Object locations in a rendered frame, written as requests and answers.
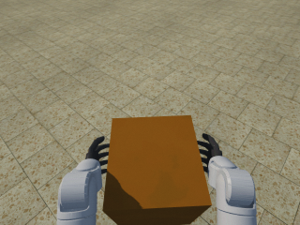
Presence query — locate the carton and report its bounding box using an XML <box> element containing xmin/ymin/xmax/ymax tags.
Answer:
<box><xmin>102</xmin><ymin>115</ymin><xmax>212</xmax><ymax>225</ymax></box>

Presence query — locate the robot left forearm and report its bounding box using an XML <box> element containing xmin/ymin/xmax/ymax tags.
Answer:
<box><xmin>56</xmin><ymin>158</ymin><xmax>102</xmax><ymax>225</ymax></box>

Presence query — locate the right robot hand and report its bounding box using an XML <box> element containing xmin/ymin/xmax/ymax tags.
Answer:
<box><xmin>197</xmin><ymin>133</ymin><xmax>222</xmax><ymax>173</ymax></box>

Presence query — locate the robot right forearm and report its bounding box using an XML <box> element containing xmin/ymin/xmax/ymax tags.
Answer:
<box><xmin>207</xmin><ymin>156</ymin><xmax>257</xmax><ymax>225</ymax></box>

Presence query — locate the left robot hand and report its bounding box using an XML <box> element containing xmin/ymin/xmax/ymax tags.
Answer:
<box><xmin>85</xmin><ymin>136</ymin><xmax>110</xmax><ymax>174</ymax></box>

